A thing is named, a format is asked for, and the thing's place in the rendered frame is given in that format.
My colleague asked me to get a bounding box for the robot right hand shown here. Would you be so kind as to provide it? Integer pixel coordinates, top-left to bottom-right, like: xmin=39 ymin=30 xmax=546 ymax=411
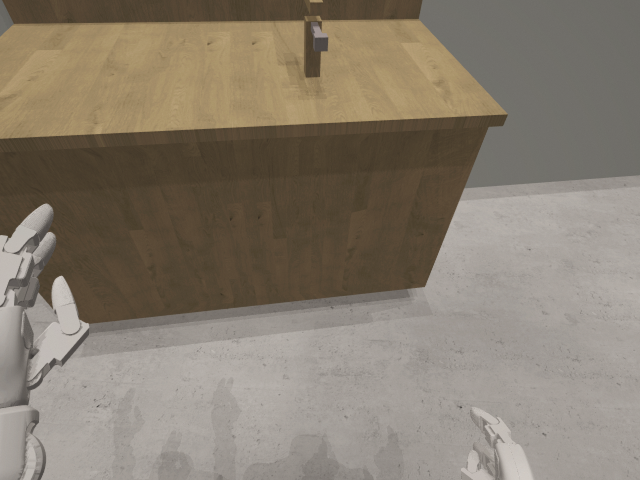
xmin=461 ymin=407 xmax=536 ymax=480

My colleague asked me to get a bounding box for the counter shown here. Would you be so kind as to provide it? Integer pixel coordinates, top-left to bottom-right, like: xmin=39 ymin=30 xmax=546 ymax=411
xmin=0 ymin=0 xmax=508 ymax=324

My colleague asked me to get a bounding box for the left robot forearm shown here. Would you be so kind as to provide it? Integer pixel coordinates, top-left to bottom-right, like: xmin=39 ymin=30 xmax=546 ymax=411
xmin=0 ymin=405 xmax=46 ymax=480

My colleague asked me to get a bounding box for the tap lever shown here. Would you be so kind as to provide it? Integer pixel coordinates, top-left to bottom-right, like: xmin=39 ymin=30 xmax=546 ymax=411
xmin=311 ymin=22 xmax=328 ymax=52

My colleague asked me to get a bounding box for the robot left hand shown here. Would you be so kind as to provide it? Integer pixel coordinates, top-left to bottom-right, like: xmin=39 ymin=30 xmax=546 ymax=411
xmin=0 ymin=204 xmax=89 ymax=408

